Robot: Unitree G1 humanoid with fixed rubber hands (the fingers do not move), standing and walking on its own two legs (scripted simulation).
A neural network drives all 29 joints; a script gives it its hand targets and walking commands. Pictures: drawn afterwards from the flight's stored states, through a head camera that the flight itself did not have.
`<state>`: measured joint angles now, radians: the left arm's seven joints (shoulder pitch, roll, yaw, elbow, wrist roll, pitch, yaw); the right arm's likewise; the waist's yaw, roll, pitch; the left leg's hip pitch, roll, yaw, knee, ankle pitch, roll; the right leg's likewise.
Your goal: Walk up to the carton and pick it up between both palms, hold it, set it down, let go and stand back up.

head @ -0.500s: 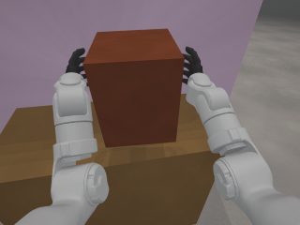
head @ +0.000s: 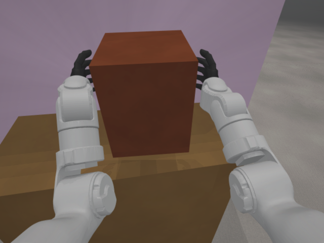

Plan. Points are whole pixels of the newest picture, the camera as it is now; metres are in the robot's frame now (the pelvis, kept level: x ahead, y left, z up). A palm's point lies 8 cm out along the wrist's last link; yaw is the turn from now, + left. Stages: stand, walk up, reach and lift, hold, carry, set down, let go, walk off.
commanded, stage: hold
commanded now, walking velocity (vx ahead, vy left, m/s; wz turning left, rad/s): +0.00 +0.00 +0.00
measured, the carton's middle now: (147, 93) +0.42 +0.00 +0.23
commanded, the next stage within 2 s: set down in 1.06 s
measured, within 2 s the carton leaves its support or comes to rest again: neither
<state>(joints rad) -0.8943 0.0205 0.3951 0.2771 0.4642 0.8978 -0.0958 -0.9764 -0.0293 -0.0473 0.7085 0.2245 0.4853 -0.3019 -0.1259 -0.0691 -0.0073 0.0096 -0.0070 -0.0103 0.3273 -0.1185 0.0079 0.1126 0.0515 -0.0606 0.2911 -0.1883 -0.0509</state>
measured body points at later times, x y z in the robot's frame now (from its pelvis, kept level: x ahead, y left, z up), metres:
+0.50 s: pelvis +0.00 +0.00 +0.00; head -0.09 +0.03 +0.44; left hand +0.38 +0.16 +0.28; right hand +0.37 -0.13 +0.28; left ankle +0.06 +0.11 -0.75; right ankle +0.00 -0.08 -0.75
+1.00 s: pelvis +0.00 +0.00 +0.00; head -0.09 +0.03 +0.44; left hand +0.38 +0.15 +0.28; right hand +0.37 -0.14 +0.28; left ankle +0.06 +0.11 -0.75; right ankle +0.00 -0.08 -0.75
